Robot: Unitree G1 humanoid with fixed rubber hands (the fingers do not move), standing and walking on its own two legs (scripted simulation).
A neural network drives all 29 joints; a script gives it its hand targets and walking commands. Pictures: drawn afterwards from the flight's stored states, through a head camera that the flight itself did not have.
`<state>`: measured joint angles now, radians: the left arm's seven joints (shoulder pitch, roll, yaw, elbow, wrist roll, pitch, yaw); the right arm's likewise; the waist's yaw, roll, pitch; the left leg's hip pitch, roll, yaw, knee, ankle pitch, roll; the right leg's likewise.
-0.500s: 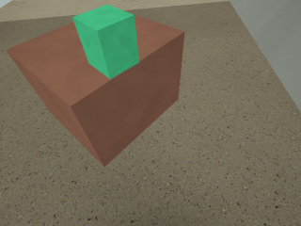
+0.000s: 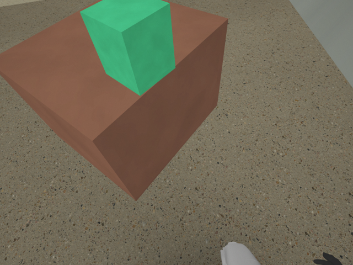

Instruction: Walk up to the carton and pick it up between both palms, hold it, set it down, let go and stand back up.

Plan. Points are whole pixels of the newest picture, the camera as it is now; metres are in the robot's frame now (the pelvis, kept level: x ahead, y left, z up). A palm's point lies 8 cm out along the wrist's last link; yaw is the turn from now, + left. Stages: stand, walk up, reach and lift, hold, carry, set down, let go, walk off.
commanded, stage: walk up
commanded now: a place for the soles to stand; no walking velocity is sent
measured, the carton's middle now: (133, 43) +0.82 +0.19 +0.02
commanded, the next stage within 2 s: none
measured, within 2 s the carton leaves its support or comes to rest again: neither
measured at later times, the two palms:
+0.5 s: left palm (26, 222) +0.24 +0.46 -0.14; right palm (248, 180) +0.34 -0.16 -0.12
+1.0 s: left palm (42, 169) +0.40 +0.47 -0.14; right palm (238, 172) +0.36 -0.14 -0.12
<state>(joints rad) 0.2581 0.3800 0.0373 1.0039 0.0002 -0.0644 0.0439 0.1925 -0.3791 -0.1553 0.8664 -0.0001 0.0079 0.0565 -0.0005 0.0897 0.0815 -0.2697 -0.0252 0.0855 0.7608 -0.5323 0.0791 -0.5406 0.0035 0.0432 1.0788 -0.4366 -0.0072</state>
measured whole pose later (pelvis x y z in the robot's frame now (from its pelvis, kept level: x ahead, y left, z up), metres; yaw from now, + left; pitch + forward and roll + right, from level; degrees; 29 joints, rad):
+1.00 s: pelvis +0.29 +0.18 -0.02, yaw -9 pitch +0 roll +0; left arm 0.19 0.39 0.03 0.90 0.00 -0.08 0.06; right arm 0.12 -0.36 -0.09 0.77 0.00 0.03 0.03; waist 0.00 -0.02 0.21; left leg -0.42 0.03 0.19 0.98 -0.52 0.05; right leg -0.55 0.00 -0.02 0.88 -0.36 -0.02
